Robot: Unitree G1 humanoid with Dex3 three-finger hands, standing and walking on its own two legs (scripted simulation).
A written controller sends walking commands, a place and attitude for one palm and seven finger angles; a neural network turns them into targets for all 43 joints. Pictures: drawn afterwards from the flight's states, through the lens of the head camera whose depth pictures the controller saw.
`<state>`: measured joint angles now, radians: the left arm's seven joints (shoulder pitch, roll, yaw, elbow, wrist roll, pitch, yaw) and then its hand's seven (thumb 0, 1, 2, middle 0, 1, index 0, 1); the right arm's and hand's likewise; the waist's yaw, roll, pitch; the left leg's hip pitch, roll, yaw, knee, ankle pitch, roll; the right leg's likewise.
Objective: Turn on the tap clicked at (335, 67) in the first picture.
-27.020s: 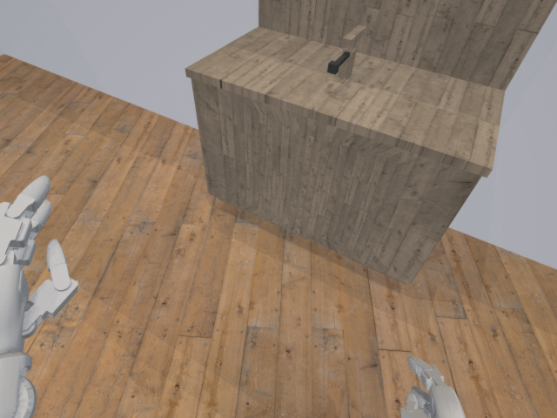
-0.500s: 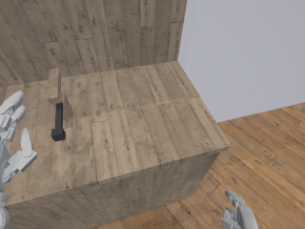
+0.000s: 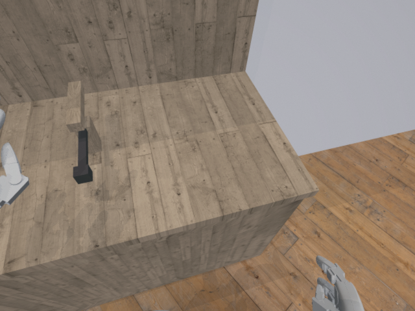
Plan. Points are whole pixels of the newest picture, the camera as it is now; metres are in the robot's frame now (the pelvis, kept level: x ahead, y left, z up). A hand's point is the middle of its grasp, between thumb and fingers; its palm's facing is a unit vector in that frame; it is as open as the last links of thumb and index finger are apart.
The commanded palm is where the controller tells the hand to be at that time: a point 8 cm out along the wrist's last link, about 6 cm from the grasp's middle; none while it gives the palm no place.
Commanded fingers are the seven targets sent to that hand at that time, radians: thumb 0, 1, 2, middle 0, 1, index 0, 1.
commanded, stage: come to a stop and stand still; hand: left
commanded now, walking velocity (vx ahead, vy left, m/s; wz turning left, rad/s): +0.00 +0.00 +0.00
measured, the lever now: (83, 174) +0.34 +0.29 +0.03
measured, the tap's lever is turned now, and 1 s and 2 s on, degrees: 0 0 0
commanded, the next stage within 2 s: look again from close up in 0.80 s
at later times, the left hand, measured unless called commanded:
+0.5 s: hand out of the picture +0.21 +0.31 +0.15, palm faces +0.39 -0.87 -0.30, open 7.4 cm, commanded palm +0.15 +0.35 +0.18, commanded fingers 0.00 0.90 0.90 -0.20 -0.30 -0.20 -0.30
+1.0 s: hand out of the picture +0.21 +0.32 +0.16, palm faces +0.38 -0.85 -0.36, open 7.4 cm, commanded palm +0.15 +0.35 +0.18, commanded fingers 0.00 0.90 0.90 -0.20 -0.30 -0.20 -0.30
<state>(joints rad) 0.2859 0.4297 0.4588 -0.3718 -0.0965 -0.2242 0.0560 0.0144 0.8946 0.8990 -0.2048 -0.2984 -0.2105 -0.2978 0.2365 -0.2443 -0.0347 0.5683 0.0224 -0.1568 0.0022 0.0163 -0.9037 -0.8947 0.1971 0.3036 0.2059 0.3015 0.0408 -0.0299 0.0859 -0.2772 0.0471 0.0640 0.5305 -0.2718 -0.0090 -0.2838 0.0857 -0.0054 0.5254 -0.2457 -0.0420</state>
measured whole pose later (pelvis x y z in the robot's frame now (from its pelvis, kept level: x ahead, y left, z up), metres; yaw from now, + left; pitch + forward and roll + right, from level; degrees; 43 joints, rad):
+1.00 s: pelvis +0.00 +0.07 +0.01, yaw +2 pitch -1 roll -2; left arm 0.42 0.36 0.34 -0.48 -0.04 -0.22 0.09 0.02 0.89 0.90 -0.21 -0.30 -0.21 -0.30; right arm 0.22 -0.19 0.03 0.58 0.01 -0.12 -0.02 0.02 -0.90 -0.89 0.20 0.30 0.21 0.30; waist 0.02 -0.03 0.07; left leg -0.22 -0.04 0.06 0.44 -0.22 0.08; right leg -0.18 -0.01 -0.03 0.38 -0.18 0.02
